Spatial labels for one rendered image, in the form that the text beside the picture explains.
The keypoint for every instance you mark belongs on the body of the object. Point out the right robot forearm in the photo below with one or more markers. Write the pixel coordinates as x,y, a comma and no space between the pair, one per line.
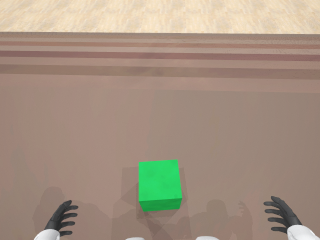
300,232

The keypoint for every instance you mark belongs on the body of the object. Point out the left robot hand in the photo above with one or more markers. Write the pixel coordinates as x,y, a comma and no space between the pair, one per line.
55,221

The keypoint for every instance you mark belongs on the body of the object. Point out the left robot forearm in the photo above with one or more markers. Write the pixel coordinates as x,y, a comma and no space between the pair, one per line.
48,234

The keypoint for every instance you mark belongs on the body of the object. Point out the right robot hand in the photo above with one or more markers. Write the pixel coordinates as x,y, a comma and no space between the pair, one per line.
288,217

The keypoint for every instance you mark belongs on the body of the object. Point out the carton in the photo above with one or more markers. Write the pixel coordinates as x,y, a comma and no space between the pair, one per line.
159,186

